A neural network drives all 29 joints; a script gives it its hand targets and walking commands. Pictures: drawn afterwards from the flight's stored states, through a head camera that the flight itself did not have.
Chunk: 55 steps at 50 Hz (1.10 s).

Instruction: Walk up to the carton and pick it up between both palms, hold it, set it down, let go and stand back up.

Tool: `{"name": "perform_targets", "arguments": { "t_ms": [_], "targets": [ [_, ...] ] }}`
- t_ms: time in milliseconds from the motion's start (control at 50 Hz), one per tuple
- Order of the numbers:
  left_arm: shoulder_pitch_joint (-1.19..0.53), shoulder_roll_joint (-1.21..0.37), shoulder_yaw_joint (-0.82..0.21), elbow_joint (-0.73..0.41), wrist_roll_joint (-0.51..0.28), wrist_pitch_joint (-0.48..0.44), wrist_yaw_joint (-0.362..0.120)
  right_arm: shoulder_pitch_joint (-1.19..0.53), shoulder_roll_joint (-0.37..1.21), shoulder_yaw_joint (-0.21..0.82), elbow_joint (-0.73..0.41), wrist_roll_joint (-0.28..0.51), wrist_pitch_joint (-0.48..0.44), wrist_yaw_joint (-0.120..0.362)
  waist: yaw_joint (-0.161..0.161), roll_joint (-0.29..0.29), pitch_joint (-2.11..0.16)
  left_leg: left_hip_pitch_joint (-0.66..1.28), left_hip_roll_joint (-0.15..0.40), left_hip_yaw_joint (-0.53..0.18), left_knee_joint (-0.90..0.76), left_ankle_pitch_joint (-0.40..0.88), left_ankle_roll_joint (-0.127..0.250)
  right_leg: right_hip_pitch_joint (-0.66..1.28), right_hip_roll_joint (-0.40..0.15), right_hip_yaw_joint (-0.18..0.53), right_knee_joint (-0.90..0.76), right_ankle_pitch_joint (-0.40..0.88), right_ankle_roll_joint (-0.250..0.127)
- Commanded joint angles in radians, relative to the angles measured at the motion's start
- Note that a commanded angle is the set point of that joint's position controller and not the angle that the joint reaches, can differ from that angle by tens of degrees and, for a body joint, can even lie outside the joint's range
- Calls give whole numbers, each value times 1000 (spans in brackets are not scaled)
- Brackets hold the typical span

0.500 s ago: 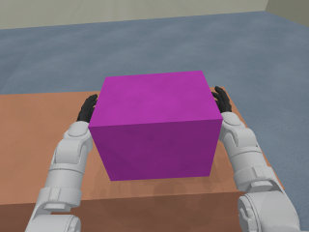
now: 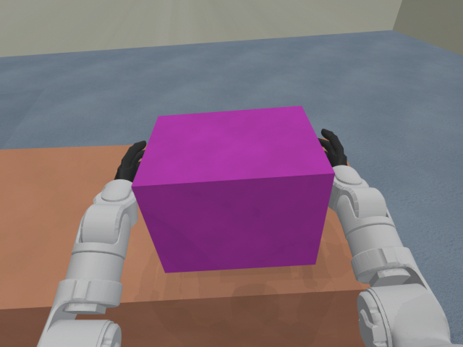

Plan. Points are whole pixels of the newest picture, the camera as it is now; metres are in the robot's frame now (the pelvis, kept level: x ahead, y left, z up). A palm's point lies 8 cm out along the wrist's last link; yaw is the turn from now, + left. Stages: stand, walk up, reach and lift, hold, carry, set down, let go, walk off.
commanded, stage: hold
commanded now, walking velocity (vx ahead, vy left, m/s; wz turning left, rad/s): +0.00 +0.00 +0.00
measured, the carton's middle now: (234, 188) +0.37 -0.01 +0.13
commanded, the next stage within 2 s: none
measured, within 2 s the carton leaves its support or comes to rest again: neither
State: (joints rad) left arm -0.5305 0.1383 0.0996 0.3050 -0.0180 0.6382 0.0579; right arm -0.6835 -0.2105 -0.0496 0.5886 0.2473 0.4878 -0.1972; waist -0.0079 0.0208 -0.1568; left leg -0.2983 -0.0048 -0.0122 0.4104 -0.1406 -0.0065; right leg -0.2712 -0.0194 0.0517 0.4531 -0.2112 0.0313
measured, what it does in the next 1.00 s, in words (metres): stands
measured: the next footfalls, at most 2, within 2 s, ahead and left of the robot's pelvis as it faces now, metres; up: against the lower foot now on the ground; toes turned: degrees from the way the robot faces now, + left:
none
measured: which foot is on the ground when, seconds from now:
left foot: down 0.00-1.00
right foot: down 0.00-1.00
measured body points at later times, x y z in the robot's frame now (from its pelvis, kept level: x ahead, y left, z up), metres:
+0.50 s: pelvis +0.00 +0.00 +0.00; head -0.06 -0.01 +0.45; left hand +0.37 +0.17 +0.17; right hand +0.39 -0.19 +0.17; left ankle +0.05 +0.12 -0.74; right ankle +0.02 -0.14 -0.74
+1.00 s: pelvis +0.00 +0.00 +0.00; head -0.06 -0.01 +0.45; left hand +0.37 +0.17 +0.17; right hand +0.39 -0.19 +0.17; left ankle +0.05 +0.12 -0.74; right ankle +0.02 -0.14 -0.74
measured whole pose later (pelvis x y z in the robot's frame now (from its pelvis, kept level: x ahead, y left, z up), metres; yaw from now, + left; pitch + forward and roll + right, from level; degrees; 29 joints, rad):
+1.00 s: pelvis +0.00 +0.00 +0.00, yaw +0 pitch +1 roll +0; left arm -0.55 0.14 0.10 0.28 -0.01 0.70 0.05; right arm -0.70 -0.22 -0.05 0.57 0.25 0.55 -0.20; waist -0.01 0.02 -0.17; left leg -0.30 0.00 -0.01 0.41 -0.14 -0.01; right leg -0.27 -0.02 0.05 0.45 -0.21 0.03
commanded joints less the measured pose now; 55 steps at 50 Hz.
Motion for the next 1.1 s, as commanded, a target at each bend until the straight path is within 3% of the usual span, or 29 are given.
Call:
{"name": "perform_targets", "arguments": {
  "t_ms": [0,40,60,80,140,160,200,220,240,280,300,320,400,420,440,460,480,560,620,660,700,760,780,840,860,940,1000,1080],
  "targets": [
    [-1013,-675,-382,-445,-142,-86,-116,-943,749,431,-565,187,-53,195,31,-52,-546,380,-28,-25,-59,267,3,139,111,-57,-152,217,1],
    [-1028,-664,-364,-422,-144,-82,-117,-969,753,430,-568,193,-50,195,39,-83,-526,359,-31,-19,-62,225,14,129,104,-55,-158,193,1],
    [-1035,-678,-381,-451,-150,-89,-112,-968,766,427,-581,191,-50,193,31,-76,-538,368,-28,-23,-59,244,15,118,110,-60,-150,208,0],
    [-1017,-652,-356,-420,-140,-80,-114,-975,762,428,-586,190,-45,193,42,-88,-517,350,-33,-14,-59,237,20,128,106,-55,-157,209,2],
    [-1026,-670,-360,-390,-142,-65,-118,-982,749,413,-557,187,-35,192,31,-86,-499,351,-27,-17,-69,216,13,118,110,-58,-162,177,0],
    [-1040,-675,-367,-449,-151,-71,-117,-979,773,431,-587,193,-38,190,32,-89,-541,363,-27,-19,-63,240,18,134,110,-60,-156,211,-1],
    [-1018,-667,-372,-435,-143,-59,-118,-953,743,420,-563,196,-27,190,25,-53,-499,354,-33,-20,-64,249,10,129,110,-58,-156,207,-3],
    [-1003,-681,-373,-448,-140,-52,-119,-976,756,436,-607,217,-31,193,40,-58,-549,374,-31,-21,-59,272,11,150,111,-56,-153,231,-2],
    [-1026,-691,-382,-466,-146,-59,-113,-963,763,431,-588,211,-25,193,27,-49,-543,370,-28,-23,-53,280,3,142,113,-59,-147,238,-4],
    [-999,-681,-363,-414,-134,-49,-116,-970,757,429,-569,208,-21,191,35,-68,-504,354,-29,-23,-61,241,13,121,109,-57,-157,209,-2],
    [-1005,-689,-383,-445,-155,-51,-117,-986,758,439,-628,219,-25,189,32,-86,-561,368,-32,-24,-52,283,14,148,115,-53,-152,254,-1],
    [-1028,-666,-373,-458,-153,-51,-118,-967,752,430,-596,210,-18,186,29,-75,-542,355,-35,-19,-47,282,11,141,115,-58,-149,250,4],
    [-999,-682,-354,-387,-133,-38,-126,-997,749,422,-597,211,-12,191,37,-88,-491,336,-30,-22,-68,205,19,113,112,-56,-166,165,3],
    [-1023,-673,-366,-423,-152,-45,-126,-1001,766,424,-610,211,-12,191,35,-86,-511,334,-30,-23,-64,216,22,121,106,-49,-160,191,-2],
    [-1026,-658,-349,-407,-134,-43,-124,-962,752,418,-544,205,-6,194,40,-70,-482,333,-32,-19,-73,211,18,109,110,-55,-160,178,0],
    [-1045,-669,-351,-440,-145,-48,-122,-1004,776,433,-596,222,-15,198,54,-83,-540,343,-33,-20,-68,227,21,129,109,-55,-154,197,1],
    [-1028,-664,-357,-432,-153,-47,-120,-988,764,427,-590,208,-9,194,40,-92,-521,346,-31,-22,-66,232,21,126,109,-53,-155,205,0],
    [-1023,-681,-360,-417,-141,-41,-123,-987,756,415,-579,214,-12,197,36,-59,-501,350,-30,-24,-71,229,17,113,112,-54,-164,185,-2],
    [-1031,-669,-348,-409,-137,-44,-122,-968,753,406,-546,206,-5,199,35,-75,-492,338,-29,-26,-74,203,17,110,110,-59,-159,169,-5],
    [-1024,-680,-374,-450,-151,-42,-118,-988,759,428,-608,230,-16,199,34,-48,-562,362,-31,-22,-56,273,9,129,113,-55,-152,233,-5],
    [-1009,-673,-351,-417,-133,-37,-121,-957,743,417,-554,213,3,192,26,-62,-490,345,-29,-26,-59,244,13,123,111,-57,-158,205,-3],
    [-1019,-680,-371,-445,-151,-44,-124,-969,761,423,-580,215,-4,192,21,-78,-526,352,-28,-29,-59,255,12,128,115,-57,-155,222,-3],
    [-1024,-660,-344,-403,-136,-41,-128,-967,737,403,-550,207,2,194,21,-79,-468,330,-32,-25,-71,207,13,119,114,-60,-162,179,-1],
    [-1027,-677,-349,-421,-134,-41,-127,-982,762,412,-564,212,-6,197,31,-49,-506,345,-27,-19,-68,233,11,121,108,-57,-157,201,-5],
    [-1006,-677,-347,-419,-133,-39,-128,-984,764,431,-589,219,-6,196,44,-64,-529,352,-30,-23,-63,261,12,130,113,-57,-152,216,-1],
    [-1064,-686,-370,-447,-152,-46,-121,-991,755,414,-578,219,-1,197,22,-53,-521,354,-29,-25,-58,230,6,112,110,-57,-156,190,-7],
    [-1075,-691,-392,-480,-177,-57,-114,-1011,772,428,-615,229,-12,200,39,-65,-569,355,-30,-35,-52,242,11,102,109,-55,-148,203,-5],
    [-1020,-677,-358,-413,-139,-37,-121,-960,745,417,-545,219,0,200,34,-54,-499,355,-28,-26,-61,242,9,109,112,-56,-156,195,-3]
  ]
}}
